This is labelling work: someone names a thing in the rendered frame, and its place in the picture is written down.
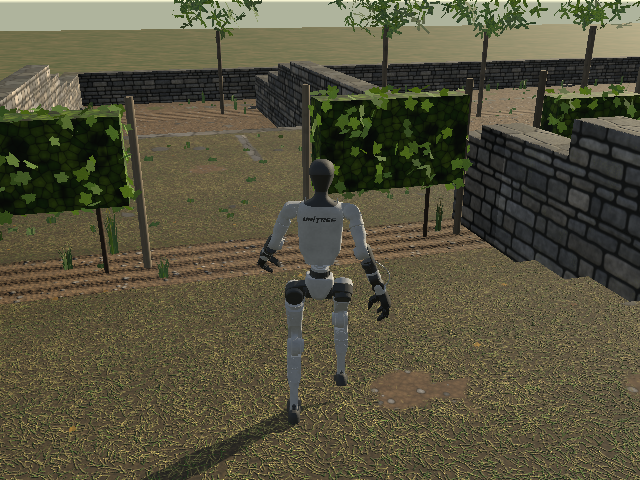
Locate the left robot forearm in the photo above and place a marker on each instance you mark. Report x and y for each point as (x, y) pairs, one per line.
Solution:
(266, 252)

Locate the robot right upper arm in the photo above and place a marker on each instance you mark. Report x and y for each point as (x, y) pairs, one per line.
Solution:
(352, 213)

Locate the robot left upper arm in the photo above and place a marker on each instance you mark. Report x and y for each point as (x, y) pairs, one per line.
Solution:
(289, 211)

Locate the robot left hand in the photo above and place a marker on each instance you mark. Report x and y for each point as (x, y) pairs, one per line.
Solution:
(264, 266)

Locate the robot right hand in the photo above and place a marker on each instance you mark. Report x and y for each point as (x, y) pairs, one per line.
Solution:
(385, 304)

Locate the right robot forearm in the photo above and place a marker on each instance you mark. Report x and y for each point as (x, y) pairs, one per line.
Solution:
(372, 273)

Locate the right robot shin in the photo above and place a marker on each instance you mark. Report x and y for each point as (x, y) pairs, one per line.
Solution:
(341, 344)

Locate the left robot thigh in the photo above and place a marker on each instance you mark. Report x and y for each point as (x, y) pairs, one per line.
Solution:
(294, 304)

